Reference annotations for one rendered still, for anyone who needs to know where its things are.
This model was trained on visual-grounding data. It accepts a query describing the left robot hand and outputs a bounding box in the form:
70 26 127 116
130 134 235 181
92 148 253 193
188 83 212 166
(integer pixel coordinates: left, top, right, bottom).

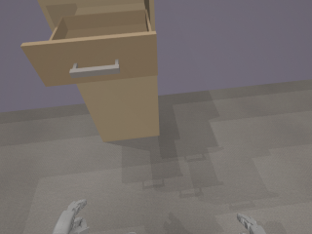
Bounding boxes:
52 199 90 234

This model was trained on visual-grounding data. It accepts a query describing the cabinet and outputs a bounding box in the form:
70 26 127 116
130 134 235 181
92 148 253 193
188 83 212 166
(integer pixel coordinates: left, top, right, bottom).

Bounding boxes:
37 0 160 142

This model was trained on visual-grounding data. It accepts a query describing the handle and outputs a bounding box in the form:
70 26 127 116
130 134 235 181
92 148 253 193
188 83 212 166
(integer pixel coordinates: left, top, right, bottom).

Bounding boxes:
69 59 120 78

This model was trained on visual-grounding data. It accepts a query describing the right robot hand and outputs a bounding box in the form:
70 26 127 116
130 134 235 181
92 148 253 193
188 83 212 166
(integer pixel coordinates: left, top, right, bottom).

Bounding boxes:
236 214 266 234

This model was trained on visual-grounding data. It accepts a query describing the drawer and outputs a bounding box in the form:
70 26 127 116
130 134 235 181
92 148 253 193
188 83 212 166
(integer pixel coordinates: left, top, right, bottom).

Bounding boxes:
20 9 158 87

